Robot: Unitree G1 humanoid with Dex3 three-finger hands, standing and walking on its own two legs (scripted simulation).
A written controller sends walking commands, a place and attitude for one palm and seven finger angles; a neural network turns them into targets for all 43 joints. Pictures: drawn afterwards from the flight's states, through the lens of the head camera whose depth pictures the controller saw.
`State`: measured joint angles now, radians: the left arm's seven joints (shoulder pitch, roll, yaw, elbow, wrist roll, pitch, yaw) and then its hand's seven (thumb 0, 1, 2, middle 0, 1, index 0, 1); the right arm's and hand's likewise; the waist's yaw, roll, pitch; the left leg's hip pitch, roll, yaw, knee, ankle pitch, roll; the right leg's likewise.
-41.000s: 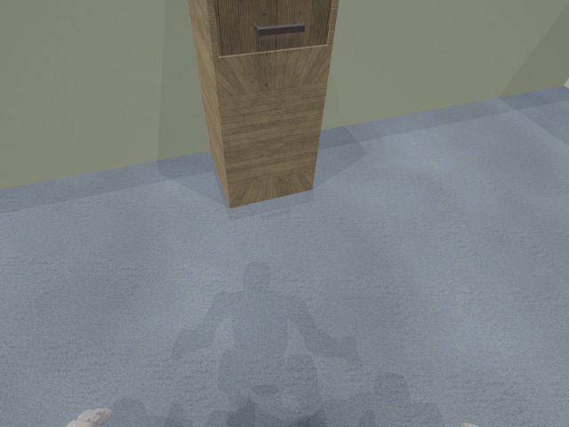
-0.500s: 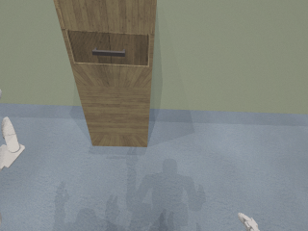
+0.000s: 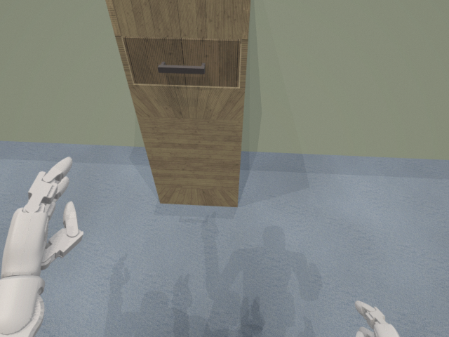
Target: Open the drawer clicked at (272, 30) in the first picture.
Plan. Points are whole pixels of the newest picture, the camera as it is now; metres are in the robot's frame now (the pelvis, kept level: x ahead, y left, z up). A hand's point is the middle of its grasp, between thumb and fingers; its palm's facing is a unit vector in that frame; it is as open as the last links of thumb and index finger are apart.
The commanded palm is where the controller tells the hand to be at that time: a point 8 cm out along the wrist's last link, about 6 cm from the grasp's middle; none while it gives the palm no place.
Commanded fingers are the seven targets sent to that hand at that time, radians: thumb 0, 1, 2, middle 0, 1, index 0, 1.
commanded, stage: let the arm hang, fingers relaxed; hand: left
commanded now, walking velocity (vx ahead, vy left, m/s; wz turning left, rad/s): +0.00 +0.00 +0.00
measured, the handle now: (182, 67) +0.93 +0.19 +0.06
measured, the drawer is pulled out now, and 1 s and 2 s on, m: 0.00 0.00 0.00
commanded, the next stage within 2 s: look to check the result in 1.02 s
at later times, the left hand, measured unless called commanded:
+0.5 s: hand out of the picture -0.05 +0.23 -0.14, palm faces +0.01 -0.94 -0.33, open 7.3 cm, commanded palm none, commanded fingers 0.00 0.90 0.90 -0.20 -0.30 -0.20 -0.30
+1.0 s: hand out of the picture +0.13 +0.23 -0.12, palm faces -0.04 -0.93 -0.36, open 7.4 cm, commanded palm none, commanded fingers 0.00 0.90 0.90 -0.20 -0.30 -0.20 -0.30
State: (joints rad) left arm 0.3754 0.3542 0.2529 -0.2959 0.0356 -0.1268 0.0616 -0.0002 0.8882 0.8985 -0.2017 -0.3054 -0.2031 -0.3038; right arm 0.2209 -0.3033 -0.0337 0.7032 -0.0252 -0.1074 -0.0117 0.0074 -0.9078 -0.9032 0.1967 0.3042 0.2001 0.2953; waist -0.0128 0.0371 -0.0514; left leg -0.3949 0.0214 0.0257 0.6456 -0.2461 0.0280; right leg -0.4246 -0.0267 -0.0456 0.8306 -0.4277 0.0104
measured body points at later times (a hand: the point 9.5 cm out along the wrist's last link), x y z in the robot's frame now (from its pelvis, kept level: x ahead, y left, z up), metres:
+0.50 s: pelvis +0.00 -0.01 +0.01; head +0.03 -0.01 +0.46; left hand -0.05 +0.28 -0.12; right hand +0.03 -0.28 -0.14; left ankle +0.05 +0.11 -0.72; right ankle +0.02 -0.14 -0.72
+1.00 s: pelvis +0.02 -0.02 +0.02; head +0.03 -0.03 +0.47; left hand +0.14 +0.28 -0.09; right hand +0.08 -0.32 -0.12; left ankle +0.05 +0.11 -0.72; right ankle +0.02 -0.14 -0.72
